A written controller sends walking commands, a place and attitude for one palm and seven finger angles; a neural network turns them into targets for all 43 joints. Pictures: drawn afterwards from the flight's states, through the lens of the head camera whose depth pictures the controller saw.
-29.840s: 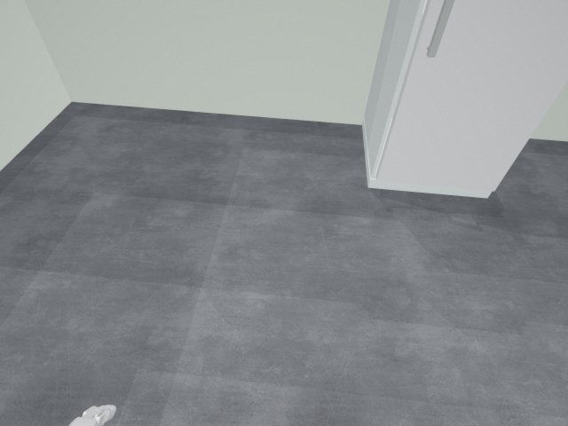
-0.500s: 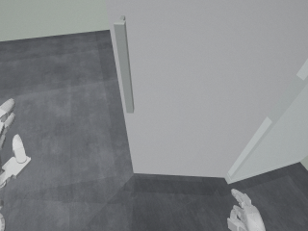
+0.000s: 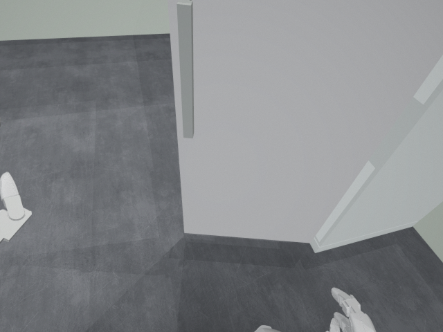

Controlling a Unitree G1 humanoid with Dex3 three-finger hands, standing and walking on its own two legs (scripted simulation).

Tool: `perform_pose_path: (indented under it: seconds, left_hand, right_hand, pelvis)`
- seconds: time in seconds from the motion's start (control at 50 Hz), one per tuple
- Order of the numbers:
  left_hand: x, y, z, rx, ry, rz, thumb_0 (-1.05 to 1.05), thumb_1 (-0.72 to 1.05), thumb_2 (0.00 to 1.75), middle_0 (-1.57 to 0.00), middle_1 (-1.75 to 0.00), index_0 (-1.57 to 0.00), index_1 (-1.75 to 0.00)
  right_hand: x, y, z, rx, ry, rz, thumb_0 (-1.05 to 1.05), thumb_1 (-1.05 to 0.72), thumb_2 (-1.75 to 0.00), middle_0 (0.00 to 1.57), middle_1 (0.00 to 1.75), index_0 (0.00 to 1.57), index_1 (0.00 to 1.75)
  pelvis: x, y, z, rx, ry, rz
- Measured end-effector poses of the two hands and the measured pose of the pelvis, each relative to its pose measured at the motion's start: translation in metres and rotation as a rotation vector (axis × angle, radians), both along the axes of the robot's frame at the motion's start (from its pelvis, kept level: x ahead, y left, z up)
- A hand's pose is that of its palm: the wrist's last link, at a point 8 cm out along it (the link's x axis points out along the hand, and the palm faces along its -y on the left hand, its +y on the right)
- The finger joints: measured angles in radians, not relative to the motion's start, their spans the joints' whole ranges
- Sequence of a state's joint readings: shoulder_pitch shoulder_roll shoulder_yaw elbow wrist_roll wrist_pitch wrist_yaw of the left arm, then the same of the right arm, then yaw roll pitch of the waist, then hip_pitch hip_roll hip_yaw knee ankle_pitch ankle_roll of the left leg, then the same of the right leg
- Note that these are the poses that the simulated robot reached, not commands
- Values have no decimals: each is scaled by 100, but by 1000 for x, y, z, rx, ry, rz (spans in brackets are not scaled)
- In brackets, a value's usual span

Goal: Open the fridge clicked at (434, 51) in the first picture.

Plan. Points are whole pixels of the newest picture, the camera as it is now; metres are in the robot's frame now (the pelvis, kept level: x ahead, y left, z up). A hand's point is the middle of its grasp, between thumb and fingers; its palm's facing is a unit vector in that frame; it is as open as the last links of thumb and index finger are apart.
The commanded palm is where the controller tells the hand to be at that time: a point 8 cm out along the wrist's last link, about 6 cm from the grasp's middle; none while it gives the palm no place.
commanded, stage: step back with the hand held close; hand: left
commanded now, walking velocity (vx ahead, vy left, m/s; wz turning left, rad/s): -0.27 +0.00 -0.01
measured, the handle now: (188, 76) +0.60 +0.12 +0.15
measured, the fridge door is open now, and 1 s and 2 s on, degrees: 71 71 71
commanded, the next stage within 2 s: stop stepping back and stand still in 0.70 s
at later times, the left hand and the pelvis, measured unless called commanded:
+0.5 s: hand out of the picture +0.15 +0.28 +0.20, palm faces +0.49 -0.74 -0.45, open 7.4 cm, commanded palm +0.08 +0.31 +0.20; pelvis -0.04 +0.00 +0.02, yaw +3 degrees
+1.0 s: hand out of the picture +0.06 +0.24 +0.19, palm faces +0.40 -0.79 -0.46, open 7.4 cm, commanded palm +0.01 +0.27 +0.20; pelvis -0.15 -0.02 +0.02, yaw -3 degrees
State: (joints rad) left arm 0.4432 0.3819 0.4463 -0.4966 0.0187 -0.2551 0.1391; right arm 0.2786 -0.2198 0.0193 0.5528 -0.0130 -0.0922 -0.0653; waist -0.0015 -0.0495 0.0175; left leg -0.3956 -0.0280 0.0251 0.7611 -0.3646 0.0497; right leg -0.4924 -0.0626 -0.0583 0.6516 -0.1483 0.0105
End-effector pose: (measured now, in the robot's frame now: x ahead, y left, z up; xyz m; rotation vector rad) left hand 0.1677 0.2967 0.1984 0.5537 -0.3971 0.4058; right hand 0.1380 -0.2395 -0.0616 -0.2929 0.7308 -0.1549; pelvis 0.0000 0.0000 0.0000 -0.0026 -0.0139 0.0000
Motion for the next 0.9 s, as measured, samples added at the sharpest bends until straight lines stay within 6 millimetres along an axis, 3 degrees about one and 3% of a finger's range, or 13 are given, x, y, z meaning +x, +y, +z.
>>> perform_pose_path:
  seconds: [0.16, 0.28, 0.4, 0.54, 0.6, 0.66, 0.74, 0.8, 0.9]
  left_hand:
    - [-14, 7, 14, 106, -36, 28, 2, 89, 90, -21, -31, -22, -30]
    - [-20, 6, 2, 46, -10, 36, 2, 89, 90, -21, -30, -21, -30]
    - [-38, 7, -8, 11, 22, -24, 2, 89, 90, -21, -31, -22, -30]
    - [-70, 22, 29, 41, -55, 53, 2, 89, 90, -21, -31, -22, -30]
    - [-74, 18, 32, -12, -71, 66, 2, 89, 90, -21, -30, -21, -30]
    - [-68, 2, 21, -66, -32, 27, 2, 90, 90, -20, -30, -21, -30]
    - [-69, -33, 7, -42, 56, -92, 2, 90, 90, -20, -30, -21, -30]
    - [-85, -51, 9, 7, 103, -172, 2, 89, 90, -21, -30, -21, -30]
    - [-123, -42, 23, 83, 90, -161, 2, 89, 90, -22, -31, -22, -30]
  right_hand:
    - [-11, -5, -3, 4, -9, -11, 2, -90, -90, 20, 30, 20, 30]
    - [-6, -7, -4, 6, -12, 17, 2, -90, -90, 20, 30, 20, 30]
    - [-10, 2, 11, -36, -19, 33, 2, -90, -90, 20, 30, 20, 30]
    - [-19, 23, 27, 7, -45, 54, 2, -90, -90, 20, 30, 20, 30]
    - [-21, 27, 30, 35, -72, 78, 2, -90, -90, 20, 30, 20, 30]
    - [-26, 26, 28, 62, -98, 96, 1, -90, -90, 20, 30, 20, 30]
    - [-45, 11, 21, 87, -118, 76, 1, -90, -90, 20, 30, 21, 30]
    - [-73, -6, 25, 78, -98, 11, 1, -90, -90, 20, 30, 21, 30]
    - [-121, -35, 38, -20, -64, -67, 1, -90, -90, 20, 30, 20, 30]
  pelvis:
    - [-4, -3, -2, -1, -3, 20]
    - [-16, -5, -3, -1, 7, 25]
    - [-34, 3, 0, -12, 12, 46]
    - [-42, 1, 22, -75, 59, 34]
    - [-52, -3, 26, -72, 88, 0]
    - [-73, -10, 25, -60, 101, -26]
    - [-108, -24, 17, -44, 93, -59]
    - [-121, -30, 20, -31, 82, -64]
    - [-129, -30, 23, 1, 83, -74]
